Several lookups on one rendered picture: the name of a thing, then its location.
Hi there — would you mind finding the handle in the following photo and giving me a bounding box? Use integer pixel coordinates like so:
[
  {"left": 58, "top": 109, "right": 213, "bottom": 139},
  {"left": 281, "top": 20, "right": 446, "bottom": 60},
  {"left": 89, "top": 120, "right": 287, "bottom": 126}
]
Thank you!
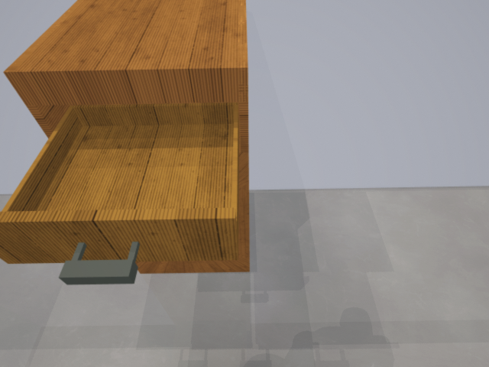
[{"left": 59, "top": 242, "right": 140, "bottom": 285}]

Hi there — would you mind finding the drawer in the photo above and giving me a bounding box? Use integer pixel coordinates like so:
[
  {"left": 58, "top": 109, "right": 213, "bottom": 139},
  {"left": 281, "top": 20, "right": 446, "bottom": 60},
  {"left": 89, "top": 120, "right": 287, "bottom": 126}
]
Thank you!
[{"left": 0, "top": 102, "right": 239, "bottom": 264}]

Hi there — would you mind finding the cabinet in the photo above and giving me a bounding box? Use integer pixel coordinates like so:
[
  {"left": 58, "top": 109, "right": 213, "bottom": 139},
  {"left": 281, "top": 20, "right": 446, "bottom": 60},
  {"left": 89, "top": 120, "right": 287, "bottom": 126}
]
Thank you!
[{"left": 3, "top": 0, "right": 250, "bottom": 274}]

